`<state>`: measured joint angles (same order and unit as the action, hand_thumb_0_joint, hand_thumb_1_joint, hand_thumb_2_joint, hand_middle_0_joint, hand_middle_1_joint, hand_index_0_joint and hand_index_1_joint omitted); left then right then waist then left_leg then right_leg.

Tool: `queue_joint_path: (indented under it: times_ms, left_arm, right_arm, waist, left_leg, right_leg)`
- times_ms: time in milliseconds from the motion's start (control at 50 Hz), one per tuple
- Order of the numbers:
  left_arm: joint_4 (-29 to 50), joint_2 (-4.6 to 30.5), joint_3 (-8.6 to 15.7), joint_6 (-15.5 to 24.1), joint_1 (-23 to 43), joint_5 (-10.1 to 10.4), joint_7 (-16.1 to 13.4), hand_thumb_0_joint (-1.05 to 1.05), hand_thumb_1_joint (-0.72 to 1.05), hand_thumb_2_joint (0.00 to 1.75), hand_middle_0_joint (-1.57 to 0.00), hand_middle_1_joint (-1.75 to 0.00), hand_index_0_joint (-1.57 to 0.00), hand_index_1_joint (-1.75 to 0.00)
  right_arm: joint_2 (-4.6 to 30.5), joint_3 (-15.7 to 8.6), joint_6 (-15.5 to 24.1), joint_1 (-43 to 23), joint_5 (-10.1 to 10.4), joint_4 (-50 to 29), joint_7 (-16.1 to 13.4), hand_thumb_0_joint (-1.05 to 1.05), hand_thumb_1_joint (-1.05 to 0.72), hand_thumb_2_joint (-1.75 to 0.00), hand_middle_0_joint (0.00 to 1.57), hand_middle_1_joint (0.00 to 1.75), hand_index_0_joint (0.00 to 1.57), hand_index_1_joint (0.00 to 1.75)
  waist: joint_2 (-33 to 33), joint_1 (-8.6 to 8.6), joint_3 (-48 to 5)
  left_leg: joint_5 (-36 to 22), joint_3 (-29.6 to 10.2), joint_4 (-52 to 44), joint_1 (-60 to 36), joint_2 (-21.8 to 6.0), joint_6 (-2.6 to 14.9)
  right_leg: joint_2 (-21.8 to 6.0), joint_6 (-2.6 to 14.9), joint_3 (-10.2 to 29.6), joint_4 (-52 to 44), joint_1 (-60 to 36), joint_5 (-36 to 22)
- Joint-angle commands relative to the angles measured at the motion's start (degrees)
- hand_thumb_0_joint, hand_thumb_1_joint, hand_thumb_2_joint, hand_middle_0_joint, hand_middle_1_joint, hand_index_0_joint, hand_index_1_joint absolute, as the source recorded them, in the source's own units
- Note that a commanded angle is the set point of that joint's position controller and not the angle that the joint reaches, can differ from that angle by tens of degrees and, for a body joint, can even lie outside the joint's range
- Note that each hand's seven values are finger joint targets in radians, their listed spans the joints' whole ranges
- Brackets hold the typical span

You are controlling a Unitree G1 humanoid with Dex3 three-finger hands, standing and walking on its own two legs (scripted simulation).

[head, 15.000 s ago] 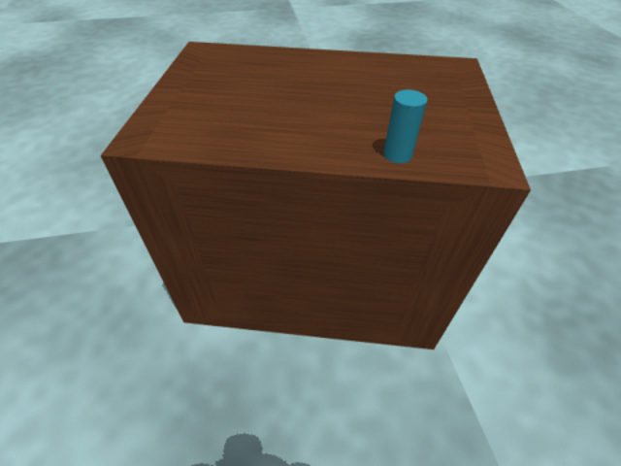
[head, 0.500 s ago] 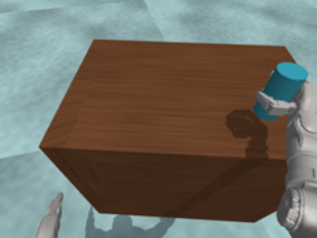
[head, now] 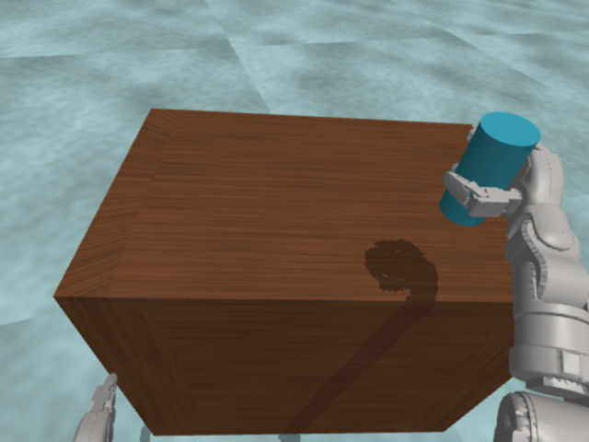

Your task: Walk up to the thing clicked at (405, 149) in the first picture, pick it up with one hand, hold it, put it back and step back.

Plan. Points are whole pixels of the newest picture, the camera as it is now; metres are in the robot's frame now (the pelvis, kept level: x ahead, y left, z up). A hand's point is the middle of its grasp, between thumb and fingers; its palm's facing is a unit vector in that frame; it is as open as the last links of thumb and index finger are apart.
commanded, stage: lift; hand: right
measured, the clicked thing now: (483, 173) +0.39 -0.22 +0.22
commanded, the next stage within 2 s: hold in 0.66 s
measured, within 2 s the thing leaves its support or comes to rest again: neither
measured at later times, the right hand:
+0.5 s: hand (493, 167) +0.34 -0.20 +0.26, palm faces +0.24 +0.97 +0.01, open 9.0 cm
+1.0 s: hand (500, 162) +0.32 -0.18 +0.29, palm faces +0.22 +0.97 +0.01, open 9.0 cm
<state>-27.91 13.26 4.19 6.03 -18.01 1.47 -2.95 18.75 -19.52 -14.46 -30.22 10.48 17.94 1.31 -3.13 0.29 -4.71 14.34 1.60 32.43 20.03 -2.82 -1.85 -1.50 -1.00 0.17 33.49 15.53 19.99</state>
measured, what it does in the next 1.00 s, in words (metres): stands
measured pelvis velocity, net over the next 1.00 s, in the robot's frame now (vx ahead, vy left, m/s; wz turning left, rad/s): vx -0.02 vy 0.00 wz -0.02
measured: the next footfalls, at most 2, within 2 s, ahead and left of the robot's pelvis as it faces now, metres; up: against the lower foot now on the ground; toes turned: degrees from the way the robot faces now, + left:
none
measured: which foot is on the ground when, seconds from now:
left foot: down 0.00-1.00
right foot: down 0.00-1.00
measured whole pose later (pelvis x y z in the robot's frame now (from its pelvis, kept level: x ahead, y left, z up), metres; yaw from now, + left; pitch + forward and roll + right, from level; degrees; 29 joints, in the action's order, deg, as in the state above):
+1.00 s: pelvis -0.02 +0.00 +0.00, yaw -1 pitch -3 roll +0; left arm -34.3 14.7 6.0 10.9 -15.0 1.8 -2.6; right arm 15.7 -19.3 -41.8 -28.5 12.4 -6.7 -2.0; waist -4.8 0.9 -4.7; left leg 12.6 2.7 29.7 14.1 -3.4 -1.5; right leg -0.9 -1.2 1.3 29.9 9.8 17.3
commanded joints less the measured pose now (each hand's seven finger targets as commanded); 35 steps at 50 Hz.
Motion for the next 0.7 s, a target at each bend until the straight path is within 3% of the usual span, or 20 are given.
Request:
queue_joint_path:
  times_ms: [0,60,80,120,140,160,180,200,220,280,300,400,420,460,560,600,620,640,660,680]
  left_arm:
    - [8.24,7.5,3.3,3.48,5.38,0.35,-0.07,0.0,-0.55,0.05,-0.04,-0.05,-0.04,-0.05]
    - [6.5,8.83,5.56,3.42,5.06,0.55,-0.09,0.0,-0.55,0.05,-0.04,-0.05,-0.04,-0.05]
    - [7.29,8.88,5.18,3.75,6.18,0.61,0.02,0.0,-0.56,0.06,-0.04,-0.05,-0.04,-0.05]
    - [7.14,5.7,2.44,3.9,6.7,0.63,0.49,0.0,-0.56,0.06,-0.04,-0.05,-0.03,-0.05]
    - [8.0,7.11,3.81,4.01,7.52,0.59,0.27,0.0,-0.56,0.06,-0.04,-0.05,-0.03,-0.05]
    - [6.51,7.01,3.78,4.12,7.62,0.6,0.31,0.0,-0.56,0.06,-0.04,-0.05,-0.03,-0.05]
    - [6.99,7.66,4.04,4.12,7.73,0.52,0.36,0.0,-0.56,0.06,-0.04,-0.05,-0.03,-0.05]
    - [7.98,6.8,2.88,4.62,8.51,0.54,0.41,0.0,-0.56,0.06,-0.04,-0.05,-0.03,-0.05]
    - [7.52,7.55,3.65,4.61,8.38,0.52,0.47,0.0,-0.56,0.06,-0.04,-0.04,-0.03,-0.05]
    - [6.1,6.2,2.31,4.71,8.57,0.56,0.58,0.0,-0.56,0.06,-0.04,-0.04,-0.03,-0.05]
    - [7.49,8.35,4.25,5.13,9.85,0.46,0.3,0.0,-0.56,0.06,-0.04,-0.04,-0.03,-0.05]
    - [5.7,7.93,4.47,5.56,7.27,0.51,0.32,0.0,-0.56,0.05,-0.04,-0.04,-0.03,-0.05]
    - [5.85,7.04,3.13,5.74,8.38,0.49,0.43,0.0,-0.56,0.06,-0.04,-0.04,-0.03,-0.05]
    - [6.87,6.97,3.02,6.11,9.5,0.41,0.37,0.0,-0.56,0.06,-0.04,-0.04,-0.03,-0.05]
    - [7.57,8.73,4.27,6.77,10.3,0.36,0.08,0.0,-0.56,0.05,-0.04,-0.04,-0.03,-0.05]
    - [5.13,7.38,3.46,6.75,8.95,0.49,0.14,0.0,-0.55,0.05,-0.04,-0.05,-0.04,-0.05]
    - [5.51,6.6,2.46,6.92,10.0,0.45,0.13,0.0,-0.55,0.05,-0.04,-0.05,-0.04,-0.05]
    - [5.66,8.59,4.69,7.31,9.85,0.55,-0.04,0.0,-0.55,0.05,-0.04,-0.05,-0.04,-0.05]
    - [4.75,8.28,4.1,7.48,9.86,0.46,0.1,0.0,-0.56,0.06,-0.04,-0.05,-0.04,-0.05]
    - [3.68,7.06,2.85,7.22,8.59,0.38,0.34,0.0,-0.56,0.06,-0.04,-0.05,-0.04,-0.05]
  right_arm:
    - [12.84,-2.82,-1.09,-24.25,0.78,-18.4,-0.27,0.0,-0.33,-1.28,1.3,1.4,1.33,1.4]
    - [12.11,-2.76,-3.96,-23.28,0.98,-20.77,-0.6,0.0,-0.34,-1.28,1.3,1.4,1.33,1.4]
    - [12.62,-3.42,-4.89,-23.03,1.02,-21.41,-0.71,0.0,-0.34,-1.27,1.3,1.4,1.33,1.4]
    - [11.25,-2.51,-6.4,-23.54,0.93,-23.72,-0.94,0.0,-0.33,-1.28,1.3,1.4,1.33,1.4]
    - [11.09,-2.87,-7.1,-22.83,1.11,-23.98,-1.04,0.0,-0.34,-1.28,1.3,1.41,1.33,1.41]
    - [11.21,-2.86,-7.88,-23.31,1.1,-25.33,-1.2,0.0,-0.33,-1.28,1.3,1.41,1.34,1.41]
    - [11.11,-2.63,-8.69,-22.97,0.95,-25.24,-1.29,0.0,-0.33,-1.29,1.31,1.42,1.34,1.42]
    - [10.66,-2.48,-9.32,-23.83,1.07,-26.76,-1.37,0.0,-0.33,-1.29,1.31,1.42,1.34,1.42]
    - [10.73,-2.75,-10.16,-23.18,0.97,-26.51,-1.58,0.0,-0.33,-1.3,1.32,1.43,1.35,1.43]
    - [10.43,-2.8,-12.01,-22.47,1.18,-27.73,-1.7,0.0,-0.35,-1.3,1.33,1.43,1.36,1.43]
    - [10.95,-3.13,-12.57,-23.54,1.26,-28.69,-1.94,0.0,-0.33,-1.31,1.32,1.44,1.36,1.44]
    - [10.61,-3.63,-15.26,-22.11,1.4,-29.46,-2.31,0.0,-0.34,-1.3,1.33,1.44,1.36,1.44]
    - [9.84,-2.82,-15.71,-22.52,1.47,-30.16,-2.38,0.0,-0.34,-1.3,1.33,1.44,1.36,1.44]
    - [9.53,-2.85,-16.31,-22.79,1.48,-30.61,-2.6,0.0,-0.33,-1.31,1.33,1.44,1.36,1.44]
    - [9.71,-3.01,-17.83,-23.95,1.48,-32.54,-2.83,0.0,-0.31,-1.3,1.31,1.43,1.35,1.43]
    - [9.66,-2.68,-18.72,-23.62,1.36,-32.23,-2.81,0.0,-0.31,-1.3,1.31,1.43,1.35,1.43]
    - [9.28,-2.55,-18.91,-22.89,1.51,-33.1,-2.78,0.0,-0.32,-1.3,1.31,1.42,1.34,1.42]
    - [8.95,-2.62,-19.4,-23.12,1.69,-33.07,-2.79,0.0,-0.32,-1.29,1.3,1.42,1.34,1.42]
    - [8.71,-1.88,-19.65,-23.64,1.54,-33.92,-2.81,0.0,-0.31,-1.3,1.31,1.43,1.35,1.43]
    - [9.62,-2.62,-20.04,-23.37,1.52,-33.67,-2.79,0.0,-0.33,-1.31,1.32,1.43,1.35,1.43]
  waist:
    - [1.77,-0.11,-12.72]
    - [1.82,-0.46,-11.37]
    - [2.88,-0.31,-10.59]
    - [1.65,0.31,-11.11]
    - [3.28,-0.18,-12.01]
    - [2.45,0.46,-10.89]
    - [2.2,-0.06,-11.64]
    - [1.62,0.35,-11.11]
    - [1.3,0.52,-11.52]
    - [1.2,0.65,-9.84]
    - [2.87,0.1,-10.09]
    - [2.26,0.05,-10.89]
    - [2.25,0.38,-9.31]
    - [4.26,0.41,-9.19]
    - [4.22,0.28,-9.64]
    - [2.61,0.14,-8.22]
    - [2.1,0.87,-8.0]
    - [2.3,-0.16,-9.11]
    - [1.5,0.08,-8.67]
    - [1.37,0.22,-8.71]
  left_leg:
    - [-11.48,2.74,-4.05,-8.51,1.74,1.05]
    - [-11.79,3.27,-4.3,-7.98,2.04,1.21]
    - [-10.56,3.38,-4.81,-8.03,2.09,1.08]
    - [-11.72,3.02,-4.84,-8.95,1.75,1.1]
    - [-12.21,3.09,-4.92,-9.58,1.81,0.97]
    - [-11.77,3.17,-4.97,-9.4,1.81,1.05]
    - [-11.83,3.08,-5.12,-9.46,1.79,1.11]
    - [-11.39,3.42,-5.1,-9.63,2.08,1.26]
    - [-11.53,3.49,-5.02,-9.79,2.17,1.44]
    - [-10.35,3.36,-5.87,-9.69,1.84,1.22]
    - [-8.7,3.48,-6.27,-9.72,1.85,0.99]
    - [-11.27,3.51,-6.16,-10.37,1.8,1.15]
    - [-10.08,3.6,-6.4,-9.8,1.78,1.03]
    - [-9.1,3.6,-6.83,-10.4,1.62,0.76]
    - [-7.02,3.84,-7.11,-10.01,1.74,0.98]
    - [-6.4,3.71,-7.29,-9.19,1.73,1.16]
    - [-6.13,3.8,-7.3,-9.72,1.69,1.13]
    - [-6.54,3.98,-7.21,-9.4,2.01,1.19]
    - [-6.8,4.04,-7.04,-9.0,2.04,1.32]
    - [-6.72,3.87,-7.34,-9.44,1.85,1.28]
  right_leg:
    - [1.71,1.27,-1.7,-5.15,-3.09,-14.26]
    - [1.48,1.09,-1.28,-5.6,-3.71,-15.09]
    - [1.5,1.23,-1.29,-5.92,-3.61,-13.85]
    - [1.82,1.21,-1.59,-5.53,-3.65,-14.87]
    - [1.8,1.36,-1.46,-5.57,-4.28,-15.23]
    - [1.84,1.2,-1.46,-5.84,-3.96,-15.02]
    - [1.9,1.22,-1.46,-5.94,-4.42,-15.11]
    - [1.61,1.08,-1.12,-6.3,-4.76,-15.28]
    - [1.46,0.91,-0.97,-6.41,-4.86,-15.86]
    - [1.93,1.19,-1.28,-6.64,-4.38,-14.2]
    - [2.08,1.43,-1.27,-6.93,-4.01,-12.31]
    - [2.08,1.34,-1.19,-6.83,-5.75,-15.03]
    - [2.23,1.44,-1.2,-6.98,-4.85,-13.81]
    - [2.43,1.67,-1.22,-7.06,-4.29,-12.64]
    - [2.42,1.62,-0.81,-7.85,-4.92,-11.09]
    - [2.4,1.52,-1.0,-8.07,-4.93,-10.5]
    - [2.48,1.48,-0.88,-8.0,-4.36,-10.33]
    - [2.18,1.47,-0.64,-8.33,-5.26,-10.67]
    - [2.16,1.28,-0.56,-8.46,-5.21,-10.97]
    - [2.43,1.4,-0.68,-8.27,-4.86,-10.81]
